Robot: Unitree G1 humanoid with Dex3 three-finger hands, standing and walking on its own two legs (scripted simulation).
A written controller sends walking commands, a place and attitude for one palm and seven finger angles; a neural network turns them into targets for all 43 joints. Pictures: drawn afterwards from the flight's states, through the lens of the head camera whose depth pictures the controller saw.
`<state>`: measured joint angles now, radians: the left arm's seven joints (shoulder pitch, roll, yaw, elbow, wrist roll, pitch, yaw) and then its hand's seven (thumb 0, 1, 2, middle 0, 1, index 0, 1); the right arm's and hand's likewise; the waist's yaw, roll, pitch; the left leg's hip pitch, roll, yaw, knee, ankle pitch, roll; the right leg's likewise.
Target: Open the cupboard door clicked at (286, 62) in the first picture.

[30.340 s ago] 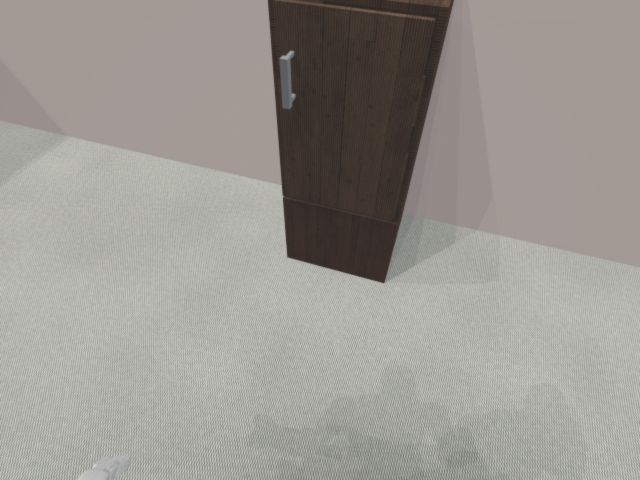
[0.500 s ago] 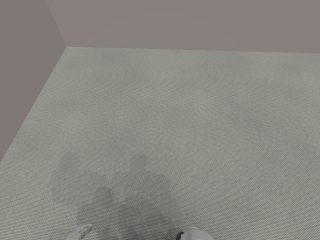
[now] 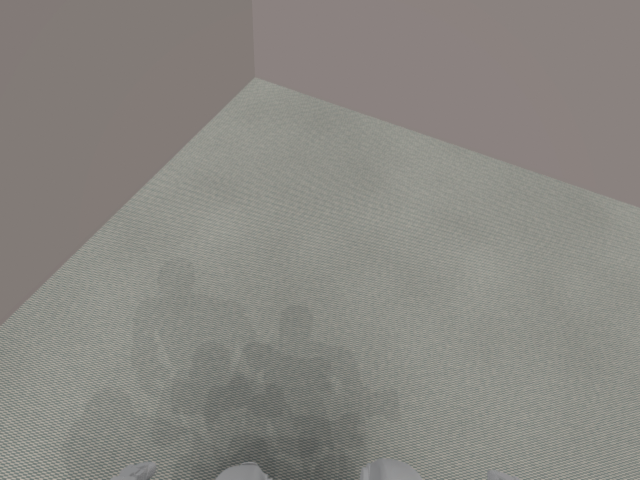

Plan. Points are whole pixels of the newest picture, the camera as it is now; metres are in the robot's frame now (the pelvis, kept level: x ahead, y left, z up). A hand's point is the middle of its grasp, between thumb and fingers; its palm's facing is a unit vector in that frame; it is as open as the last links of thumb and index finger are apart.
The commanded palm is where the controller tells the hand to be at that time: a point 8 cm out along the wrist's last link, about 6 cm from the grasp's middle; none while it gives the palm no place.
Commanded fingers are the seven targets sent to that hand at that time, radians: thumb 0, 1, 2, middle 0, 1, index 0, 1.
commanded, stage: turn to face it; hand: left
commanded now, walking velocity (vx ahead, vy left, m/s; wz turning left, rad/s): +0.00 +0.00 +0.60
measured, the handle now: out of the picture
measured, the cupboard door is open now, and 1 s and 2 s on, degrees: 52 52 52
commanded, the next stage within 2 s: none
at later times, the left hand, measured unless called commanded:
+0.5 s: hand out of the picture +0.04 +0.13 -0.13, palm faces +0.28 -0.91 -0.30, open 7.4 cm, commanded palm none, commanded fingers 0.00 0.90 0.90 -0.20 -0.30 -0.20 -0.30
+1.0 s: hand out of the picture -0.11 +0.14 -0.17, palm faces +0.62 -0.74 -0.26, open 7.4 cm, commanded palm none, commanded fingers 0.00 0.90 0.90 -0.20 -0.30 -0.20 -0.30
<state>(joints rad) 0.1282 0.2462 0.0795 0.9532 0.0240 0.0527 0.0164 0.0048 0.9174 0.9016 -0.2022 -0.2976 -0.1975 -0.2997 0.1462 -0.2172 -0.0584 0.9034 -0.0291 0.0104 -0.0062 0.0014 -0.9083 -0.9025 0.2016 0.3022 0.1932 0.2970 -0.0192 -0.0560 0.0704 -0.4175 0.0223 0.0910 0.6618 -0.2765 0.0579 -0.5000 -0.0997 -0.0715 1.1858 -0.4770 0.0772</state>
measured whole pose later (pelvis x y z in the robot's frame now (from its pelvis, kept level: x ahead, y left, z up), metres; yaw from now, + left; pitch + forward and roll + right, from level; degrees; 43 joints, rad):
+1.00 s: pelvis -0.01 -0.06 +0.01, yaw +37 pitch +0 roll +0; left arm 0.22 0.27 0.07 0.95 0.02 0.07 0.02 0.01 0.91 0.90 -0.20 -0.30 -0.20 -0.30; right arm 0.07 -0.22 -0.05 0.89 -0.02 0.03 0.01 0.00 -0.91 -0.90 0.20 0.30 0.20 0.30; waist 0.02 -0.06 0.11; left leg -0.29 -0.02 0.06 0.59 -0.31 0.05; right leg -0.45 -0.12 -0.09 1.11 -0.51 0.08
